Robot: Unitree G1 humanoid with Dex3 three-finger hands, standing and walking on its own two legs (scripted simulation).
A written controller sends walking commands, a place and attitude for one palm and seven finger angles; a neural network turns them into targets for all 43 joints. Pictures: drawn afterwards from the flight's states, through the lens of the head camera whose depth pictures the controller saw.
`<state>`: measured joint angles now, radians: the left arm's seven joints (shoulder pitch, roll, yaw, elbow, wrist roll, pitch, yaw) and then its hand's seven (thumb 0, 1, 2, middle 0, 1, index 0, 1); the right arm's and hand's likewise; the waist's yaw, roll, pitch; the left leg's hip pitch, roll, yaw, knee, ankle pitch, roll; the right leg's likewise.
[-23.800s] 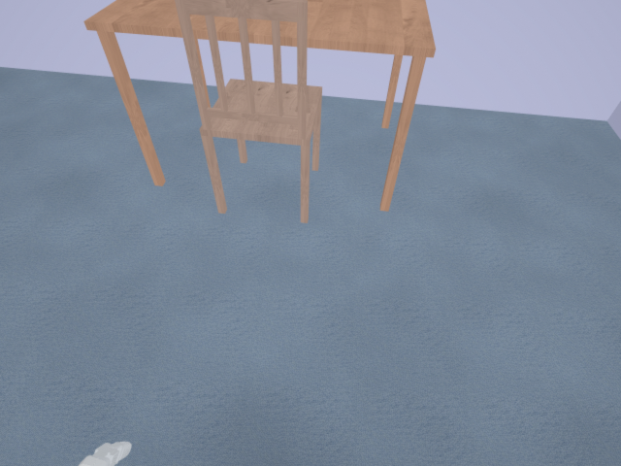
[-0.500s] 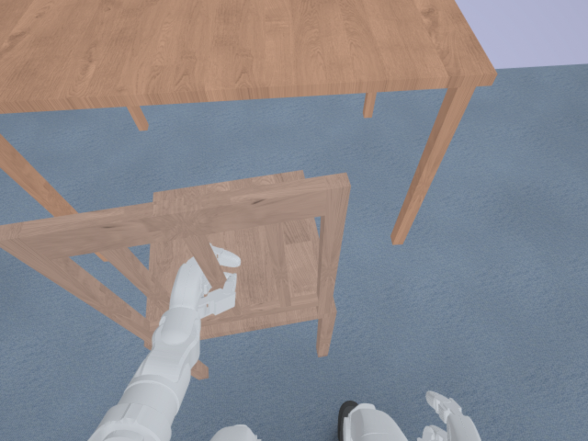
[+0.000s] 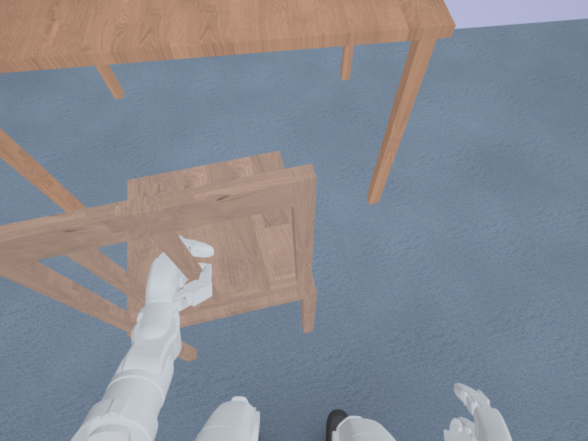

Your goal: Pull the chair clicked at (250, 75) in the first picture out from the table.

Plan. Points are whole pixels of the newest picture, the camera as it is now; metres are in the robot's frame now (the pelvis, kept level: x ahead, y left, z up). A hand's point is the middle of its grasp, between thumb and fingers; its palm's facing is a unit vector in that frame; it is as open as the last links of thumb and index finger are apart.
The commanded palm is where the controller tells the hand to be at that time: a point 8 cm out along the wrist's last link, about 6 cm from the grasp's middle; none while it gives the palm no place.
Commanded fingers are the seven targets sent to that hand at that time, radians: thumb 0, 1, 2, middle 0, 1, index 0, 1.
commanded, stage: step backward, pulling the chair out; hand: left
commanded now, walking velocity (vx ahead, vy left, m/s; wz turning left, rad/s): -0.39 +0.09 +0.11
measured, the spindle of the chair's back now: (193, 271) +0.36 +0.17 -0.09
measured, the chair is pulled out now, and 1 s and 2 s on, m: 0.36 0.58 0.58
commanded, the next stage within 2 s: stop walking, hand still on the chair in 0.50 s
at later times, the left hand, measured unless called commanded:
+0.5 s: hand (204, 375) +0.20 +0.13 -0.07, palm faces +0.04 -0.98 -0.18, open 5.2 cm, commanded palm +0.18 +0.18 -0.07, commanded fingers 0.00 0.90 0.90 -0.50 -1.45 -0.50 -1.45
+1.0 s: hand out of the picture +0.11 +0.13 -0.07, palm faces +0.00 -0.99 -0.15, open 5.3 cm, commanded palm +0.10 +0.18 -0.06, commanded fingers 0.00 0.90 0.90 -0.50 -1.45 -0.50 -1.45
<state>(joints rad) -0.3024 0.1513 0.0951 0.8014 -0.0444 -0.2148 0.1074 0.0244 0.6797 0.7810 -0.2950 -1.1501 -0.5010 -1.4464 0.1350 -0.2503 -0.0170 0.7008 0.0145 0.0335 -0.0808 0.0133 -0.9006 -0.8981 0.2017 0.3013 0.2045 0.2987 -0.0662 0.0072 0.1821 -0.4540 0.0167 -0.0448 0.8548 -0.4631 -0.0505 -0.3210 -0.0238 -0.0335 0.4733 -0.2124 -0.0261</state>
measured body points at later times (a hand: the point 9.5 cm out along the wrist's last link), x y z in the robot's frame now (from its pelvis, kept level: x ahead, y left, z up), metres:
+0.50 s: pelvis -0.11 -0.01 -0.01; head -0.03 -0.03 +0.43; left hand +0.20 +0.18 -0.06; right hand +0.02 -0.22 -0.15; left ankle -0.10 +0.15 -0.71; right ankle -0.07 -0.12 -0.74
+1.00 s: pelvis -0.17 +0.01 +0.00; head -0.15 +0.00 +0.45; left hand +0.11 +0.18 -0.05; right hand -0.08 -0.23 -0.13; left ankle -0.19 +0.14 -0.74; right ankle -0.10 -0.11 -0.74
